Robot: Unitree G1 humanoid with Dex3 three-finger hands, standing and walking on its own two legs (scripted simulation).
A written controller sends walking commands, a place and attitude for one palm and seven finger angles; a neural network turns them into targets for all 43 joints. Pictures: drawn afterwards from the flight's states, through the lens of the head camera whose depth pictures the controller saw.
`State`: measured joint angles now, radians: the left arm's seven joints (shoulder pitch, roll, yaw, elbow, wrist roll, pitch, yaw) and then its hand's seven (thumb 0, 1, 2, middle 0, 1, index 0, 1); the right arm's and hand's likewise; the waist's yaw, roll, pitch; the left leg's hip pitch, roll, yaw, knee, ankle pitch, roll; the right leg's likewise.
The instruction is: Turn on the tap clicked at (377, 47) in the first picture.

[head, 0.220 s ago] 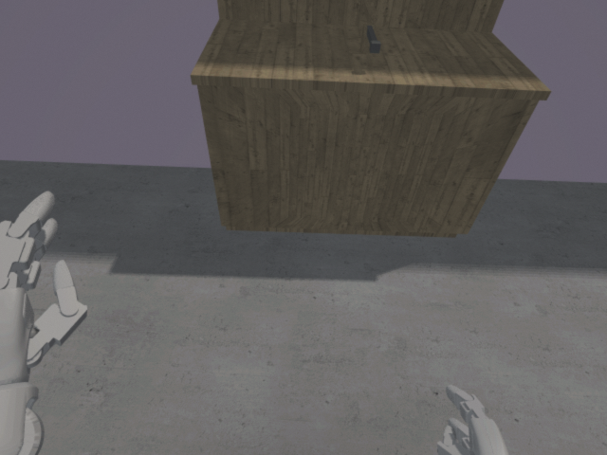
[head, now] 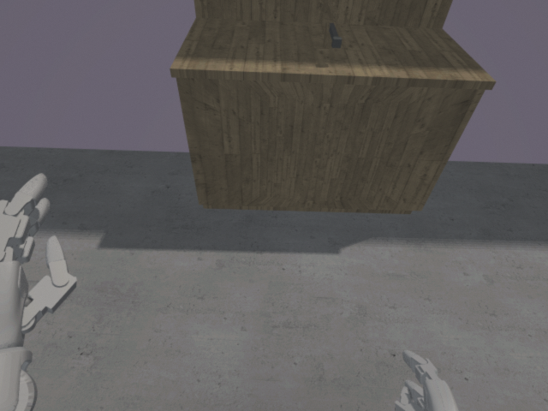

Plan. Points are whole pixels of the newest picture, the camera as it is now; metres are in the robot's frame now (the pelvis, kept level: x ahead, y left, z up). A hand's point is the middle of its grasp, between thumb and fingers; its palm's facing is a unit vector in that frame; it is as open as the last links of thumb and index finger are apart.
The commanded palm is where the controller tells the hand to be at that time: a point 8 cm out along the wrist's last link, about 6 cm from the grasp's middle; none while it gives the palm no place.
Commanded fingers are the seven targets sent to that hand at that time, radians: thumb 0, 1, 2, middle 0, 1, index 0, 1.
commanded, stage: stand and wait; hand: left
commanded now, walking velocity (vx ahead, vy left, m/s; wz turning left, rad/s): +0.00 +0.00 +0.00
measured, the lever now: (336, 42) +1.21 -0.14 +0.07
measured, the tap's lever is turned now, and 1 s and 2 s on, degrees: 0 0 0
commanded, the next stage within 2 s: look at it before walking up in 0.04 s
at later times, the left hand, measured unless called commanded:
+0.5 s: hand (85, 275) +0.22 +0.23 +0.16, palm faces +0.40 -0.84 -0.36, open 7.4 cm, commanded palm +0.18 +0.26 +0.18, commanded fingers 0.00 0.90 0.90 -0.20 -0.30 -0.20 -0.30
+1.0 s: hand (215, 177) +0.37 +0.11 +0.18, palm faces +0.14 -0.87 -0.47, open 7.4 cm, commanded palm +0.33 +0.17 +0.18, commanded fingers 0.00 0.90 0.90 -0.20 -0.30 -0.20 -0.30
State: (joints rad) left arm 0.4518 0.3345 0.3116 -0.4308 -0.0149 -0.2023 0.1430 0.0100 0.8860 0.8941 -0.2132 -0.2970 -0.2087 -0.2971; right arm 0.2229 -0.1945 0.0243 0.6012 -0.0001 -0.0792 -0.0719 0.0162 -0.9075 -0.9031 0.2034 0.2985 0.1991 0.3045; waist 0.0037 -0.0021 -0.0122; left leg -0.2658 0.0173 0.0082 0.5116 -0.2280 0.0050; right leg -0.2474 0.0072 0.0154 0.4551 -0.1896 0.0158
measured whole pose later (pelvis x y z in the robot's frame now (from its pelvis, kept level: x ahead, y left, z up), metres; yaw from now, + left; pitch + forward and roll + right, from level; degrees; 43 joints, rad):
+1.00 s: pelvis +0.10 -0.06 +0.00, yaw -16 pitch +2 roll +2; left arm 0.50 0.40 0.37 -0.49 -0.02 -0.25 0.15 0.01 0.88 0.89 -0.22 -0.30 -0.21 -0.30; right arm 0.27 -0.26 -0.03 0.61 0.00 -0.04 -0.05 0.02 -0.91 -0.90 0.20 0.30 0.19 0.30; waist -0.02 -0.02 -0.01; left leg -0.49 0.09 0.10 0.73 -0.28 -0.02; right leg -0.16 0.07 0.05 0.44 -0.31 -0.09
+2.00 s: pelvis +0.39 -0.21 -0.02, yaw -25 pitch -2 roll +0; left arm 0.38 0.36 0.37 -0.45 -0.03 -0.19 0.17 0.01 0.89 0.89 -0.21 -0.30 -0.21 -0.30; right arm 0.21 -0.17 -0.01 0.60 0.00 -0.03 -0.06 0.02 -0.91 -0.90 0.20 0.30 0.19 0.30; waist -0.01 -0.04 0.04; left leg -0.35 0.06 0.16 0.63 -0.24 0.03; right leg -0.28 -0.05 -0.08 0.93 -0.56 0.02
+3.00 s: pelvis +0.50 -0.33 +0.00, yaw -18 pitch -2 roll +2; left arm 0.43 0.31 0.32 -0.44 -0.01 -0.20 0.13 0.01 0.88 0.89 -0.22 -0.30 -0.21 -0.30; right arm 0.20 -0.22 -0.01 0.69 0.00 -0.04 -0.05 0.02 -0.91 -0.90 0.20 0.30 0.20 0.30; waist 0.00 0.03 0.06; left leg -0.52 0.08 0.05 1.18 -0.33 -0.02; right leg -0.26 -0.06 -0.20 0.55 -0.26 -0.07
